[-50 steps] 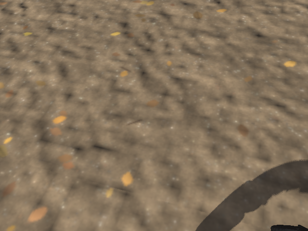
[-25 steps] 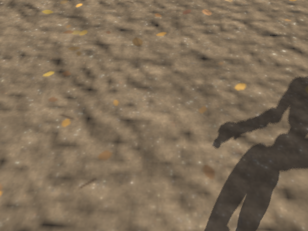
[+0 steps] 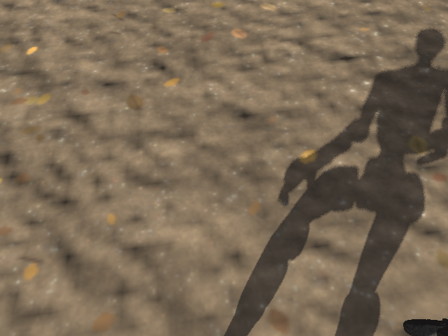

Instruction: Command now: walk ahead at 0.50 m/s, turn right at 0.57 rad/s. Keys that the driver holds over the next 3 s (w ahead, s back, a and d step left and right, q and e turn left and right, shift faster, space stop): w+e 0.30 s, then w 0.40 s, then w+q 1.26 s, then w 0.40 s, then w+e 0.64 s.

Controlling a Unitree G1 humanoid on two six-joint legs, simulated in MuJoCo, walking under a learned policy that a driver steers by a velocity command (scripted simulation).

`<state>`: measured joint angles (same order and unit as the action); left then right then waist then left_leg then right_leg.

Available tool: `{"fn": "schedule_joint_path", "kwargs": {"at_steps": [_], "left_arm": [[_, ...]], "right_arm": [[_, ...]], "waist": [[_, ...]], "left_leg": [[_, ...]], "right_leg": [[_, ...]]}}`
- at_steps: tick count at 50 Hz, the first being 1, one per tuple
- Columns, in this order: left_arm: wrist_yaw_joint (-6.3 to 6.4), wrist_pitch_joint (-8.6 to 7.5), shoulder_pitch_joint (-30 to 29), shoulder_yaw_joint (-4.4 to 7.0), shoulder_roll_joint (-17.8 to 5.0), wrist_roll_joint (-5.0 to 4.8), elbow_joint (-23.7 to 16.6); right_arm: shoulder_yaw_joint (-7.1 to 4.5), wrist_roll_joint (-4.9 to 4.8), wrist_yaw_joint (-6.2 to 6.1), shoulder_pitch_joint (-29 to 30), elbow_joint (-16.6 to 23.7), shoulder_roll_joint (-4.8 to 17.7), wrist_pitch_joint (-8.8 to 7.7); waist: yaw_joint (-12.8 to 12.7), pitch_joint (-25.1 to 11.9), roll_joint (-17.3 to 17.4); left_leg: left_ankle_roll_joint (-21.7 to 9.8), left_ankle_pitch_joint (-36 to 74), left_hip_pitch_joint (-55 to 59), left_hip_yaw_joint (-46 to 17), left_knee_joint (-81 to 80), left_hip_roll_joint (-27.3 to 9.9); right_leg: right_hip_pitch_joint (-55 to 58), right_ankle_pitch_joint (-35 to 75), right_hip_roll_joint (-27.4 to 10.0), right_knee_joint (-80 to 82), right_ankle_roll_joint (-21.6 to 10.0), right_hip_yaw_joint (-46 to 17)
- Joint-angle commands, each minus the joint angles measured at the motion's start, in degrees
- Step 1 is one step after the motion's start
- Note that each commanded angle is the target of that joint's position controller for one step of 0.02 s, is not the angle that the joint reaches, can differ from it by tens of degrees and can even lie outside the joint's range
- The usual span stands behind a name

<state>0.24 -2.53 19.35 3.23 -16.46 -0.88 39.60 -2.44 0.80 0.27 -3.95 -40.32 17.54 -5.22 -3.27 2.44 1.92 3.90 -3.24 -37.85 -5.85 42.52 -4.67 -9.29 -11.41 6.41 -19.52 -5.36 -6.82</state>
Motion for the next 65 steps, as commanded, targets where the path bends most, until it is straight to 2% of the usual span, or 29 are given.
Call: {"fn": "schedule_joint_path", "kwargs": {"at_steps": [1,5,8,9,10,11,12,13,15,20,25,29,31,33,34,35,36,37,39,41,48,55,59,60,61,62,63,64,65], "left_arm": [[0.82,-0.40,0.80,3.12,-10.55,-0.38,-2.75],[1.09,0.31,2.27,3.12,-9.70,-0.69,-1.51],[1.02,0.79,0.29,2.77,-8.15,-0.37,-1.96],[0.74,0.62,-0.11,1.59,-5.07,0.20,-2.89],[0.74,0.17,6.73,0.41,-1.46,-0.76,-4.24],[0.89,-0.11,8.19,0.61,-5.09,-1.30,-4.18],[0.85,0.12,3.59,1.81,-9.45,-1.41,-3.73],[0.88,0.45,-0.41,2.05,-9.93,-0.84,-4.39],[0.40,0.68,-3.38,2.31,-8.35,-0.22,-5.52],[-0.12,0.90,-5.42,0.68,-2.92,-0.07,-6.51],[-1.65,-0.74,-13.86,-0.49,-1.60,0.20,-7.87],[-2.45,-1.17,-19.37,-0.27,-2.77,-0.34,-10.00],[-2.55,-1.23,-17.78,0.43,-4.29,-0.08,-9.95],[-1.95,-0.99,-4.62,2.78,-8.21,0.48,-5.87],[-1.07,-0.49,5.65,4.14,-12.58,0.87,-4.04],[-1.06,-0.38,6.31,4.45,-16.86,1.01,-3.75],[-1.19,-0.64,6.21,3.16,-11.13,0.73,-4.05],[-1.20,-1.04,2.83,2.36,-9.20,0.74,-3.89],[-1.47,-1.66,-3.24,1.52,-6.16,1.08,-3.64],[-1.54,-2.70,-5.77,1.34,-4.62,1.59,-3.09],[-0.38,-4.12,-5.45,2.20,-6.36,1.86,0.99],[0.46,-2.06,-0.25,3.25,-9.03,0.32,5.10],[1.47,0.02,-2.05,3.95,-11.65,-0.05,4.93],[1.78,0.36,-2.88,3.68,-11.40,-0.23,4.59],[1.97,-0.14,-1.58,2.66,-9.19,0.93,3.50],[0.84,-1.93,3.76,0.17,-1.09,2.31,0.80],[-0.08,-4.15,-2.69,0.77,-5.93,0.19,0.44],[-0.54,-5.29,-7.56,1.31,-7.99,-1.64,-1.32],[-0.22,-5.91,-8.54,1.09,-7.41,-0.92,-1.33]], "right_arm": [[-0.46,-0.63,0.50,5.85,4.58,2.96,-1.03],[-1.45,-1.13,1.24,6.97,5.31,5.39,-1.97],[-3.05,-0.99,0.81,-1.87,3.25,7.72,-2.78],[-3.91,0.00,0.35,-9.43,2.51,10.10,-3.02],[-5.22,0.84,0.07,-16.49,1.18,14.97,-2.34],[-4.65,-0.83,0.58,-17.12,0.49,11.65,-1.85],[-3.51,-1.19,0.38,-14.28,1.30,7.40,-1.48],[-2.96,-0.75,0.16,-11.61,1.76,5.87,-0.95],[-2.10,-0.14,-0.06,-8.67,0.99,3.70,-0.75],[-2.75,-0.60,0.47,-10.08,-2.23,5.85,-1.70],[-2.97,-1.85,0.46,-11.67,-4.51,8.16,-0.78],[-3.24,-2.63,0.45,-16.12,-7.27,9.94,0.42],[-3.42,-2.94,0.24,-16.15,-8.05,10.86,1.16],[-2.77,-2.86,-0.12,-15.79,-8.30,9.80,1.57],[-1.34,-1.11,-0.27,-15.64,-6.70,6.75,1.26],[0.67,-0.73,0.18,-21.63,-5.31,0.41,0.15],[-0.78,-2.30,0.55,-18.19,-6.33,6.58,-0.64],[-1.42,-3.71,0.81,-13.65,-4.63,8.31,-1.00],[-1.49,-2.53,0.46,-10.88,-4.59,7.03,-0.65],[-1.46,-2.60,0.44,-13.67,-5.75,5.12,0.94],[-1.15,-2.00,0.74,-7.06,-3.64,2.21,2.33],[-0.36,-1.87,3.06,4.18,2.12,1.25,2.10],[-2.54,-2.05,3.63,-3.53,2.59,5.07,2.64],[-4.31,-2.22,3.03,-12.38,0.49,7.97,2.75],[-6.23,-2.35,1.75,-20.92,-1.09,13.17,3.39],[-6.58,-2.57,1.58,-18.80,-0.29,17.57,2.95],[-5.24,-2.17,1.77,-20.25,0.92,12.75,2.29],[-4.55,-1.80,1.76,-18.32,0.68,10.11,1.70],[-4.17,-2.05,1.68,-14.95,1.13,8.84,1.42]], "waist": [[-0.74,-2.10,-6.41],[-0.36,-2.08,-7.64],[4.65,-5.28,-9.19],[8.18,-12.46,-5.82],[6.93,-21.12,9.29],[6.75,-20.60,14.57],[7.90,-12.38,7.81],[7.60,-7.51,3.76],[5.46,-2.12,3.62],[4.30,-0.76,2.84],[6.74,0.03,1.56],[7.81,1.21,2.48],[5.63,0.03,3.37],[-1.67,-8.23,2.31],[-5.61,-16.21,-4.07],[-1.02,-22.81,-18.50],[-3.74,-21.65,-11.83],[-3.12,-13.23,-10.26],[0.34,-6.17,-6.32],[3.20,-4.90,-7.30],[2.85,0.24,-4.89],[-1.14,3.52,-3.68],[4.87,-3.75,-7.07],[9.78,-8.43,-5.95],[12.78,-13.98,1.05],[5.45,-18.96,13.45],[10.16,-22.94,6.25],[10.42,-15.03,3.95],[7.94,-10.05,-0.74]], "left_leg": [[0.40,8.43,8.04,2.76,-8.87,3.99],[-1.63,4.15,9.83,0.41,-14.52,4.77],[-5.23,0.51,22.58,1.94,-18.53,4.66],[-8.67,-1.19,36.41,-3.98,-16.94,-2.40],[-17.66,-11.47,57.70,-26.81,-19.10,-15.63],[-19.58,-24.56,58.83,-40.42,-24.10,-19.94],[-17.10,-27.80,51.82,-33.17,-25.53,-17.72],[-15.06,-22.27,45.00,-24.80,-25.95,-15.29],[-13.77,-11.22,34.98,-14.18,-28.82,-11.15],[-16.55,0.66,30.66,-4.32,-33.84,-9.69],[-14.92,6.27,31.58,3.89,-34.11,-7.31],[-13.80,8.13,37.02,3.54,-32.36,-10.18],[-12.68,17.03,39.48,4.19,-28.24,-10.90],[-9.85,29.22,35.01,8.70,-11.97,-6.99],[-7.40,13.02,22.56,10.66,5.76,-4.20],[-4.25,-27.78,2.50,7.86,24.32,6.03],[-4.82,-30.20,-3.38,0.18,30.93,3.70],[-5.50,-25.43,-6.84,0.80,31.43,1.35],[-5.04,-16.99,-3.23,1.63,25.83,-2.43],[-4.24,-12.96,2.61,0.66,23.85,-3.54],[-2.70,4.70,-0.85,-0.07,7.06,-2.03],[-5.95,3.73,-3.00,5.98,-6.34,-0.47],[-10.44,-7.25,10.94,12.27,-6.85,6.32],[-12.59,-4.57,23.99,12.18,-10.30,8.69],[-16.24,-3.40,41.55,-0.90,-11.74,1.30],[-27.19,-13.87,58.58,-34.17,-18.00,-12.19],[-27.13,-17.76,60.96,-40.86,-24.44,-13.90],[-24.55,-13.69,55.50,-32.31,-25.44,-12.36],[-22.65,-7.85,47.14,-25.53,-25.37,-9.78]], "right_leg": [[-4.46,9.49,-11.54,5.17,-7.09,-9.39],[1.68,6.87,-13.94,-0.25,-5.96,-15.88],[1.63,12.15,-11.85,-8.69,-3.43,-16.83],[-3.59,8.94,-8.78,-21.54,-1.45,-13.32],[-23.10,-10.99,-0.23,-41.01,3.15,-4.90],[-33.12,-22.65,-2.86,-50.94,4.11,-4.10],[-36.07,-17.80,-5.77,-54.64,4.60,-4.42],[-35.24,-13.58,-7.78,-54.70,4.93,-2.01],[-32.20,-8.58,-10.99,-50.15,5.05,-1.25],[-30.26,-3.75,-11.80,-38.89,5.65,0.46],[-25.58,9.85,-11.24,-20.85,5.41,5.12],[-23.97,7.84,-9.88,-14.02,3.72,6.52],[-19.47,4.51,-8.26,-11.27,1.87,7.78],[1.16,6.96,-5.53,-8.13,-1.11,9.89],[18.49,9.52,-15.94,-10.38,-4.68,-2.12],[31.90,-2.03,-28.70,-2.96,-13.75,-30.05],[29.91,-7.99,-28.63,0.56,-12.85,-32.51],[23.27,-4.79,-26.91,1.44,-10.66,-23.36],[10.34,4.41,-22.44,4.61,-8.34,-11.98],[3.64,8.09,-20.92,8.68,-7.77,-6.19],[2.31,14.91,-19.09,13.37,-5.57,8.83],[13.49,20.49,-22.29,10.04,-3.49,14.88],[16.41,52.78,-21.95,-7.82,-0.57,18.08],[11.39,51.86,-19.76,-19.78,1.31,19.56],[-2.92,32.44,-16.97,-37.59,3.99,19.63],[-27.93,-21.33,-4.06,-55.94,7.50,12.24],[-33.94,-22.57,-4.98,-60.48,6.21,0.80],[-37.67,-17.12,-7.56,-58.79,4.90,0.92],[-35.89,-12.27,-10.06,-53.87,4.36,1.38]]}}
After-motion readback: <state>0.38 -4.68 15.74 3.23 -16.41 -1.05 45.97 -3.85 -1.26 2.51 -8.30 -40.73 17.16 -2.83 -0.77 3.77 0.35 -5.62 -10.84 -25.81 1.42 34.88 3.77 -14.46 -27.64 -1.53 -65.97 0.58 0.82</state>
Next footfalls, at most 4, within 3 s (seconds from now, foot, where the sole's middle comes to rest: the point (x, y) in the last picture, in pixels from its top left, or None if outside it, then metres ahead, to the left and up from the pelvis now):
0.18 left None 0.29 0.14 -0.78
0.66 right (322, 328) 0.49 -0.18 -0.78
1.20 left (260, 224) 0.83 -0.01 -0.78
1.68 right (307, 157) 1.12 -0.18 -0.78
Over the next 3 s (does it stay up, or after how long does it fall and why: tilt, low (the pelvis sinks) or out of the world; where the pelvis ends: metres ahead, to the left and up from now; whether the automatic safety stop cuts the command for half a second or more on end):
stays up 1.60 0.16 0.00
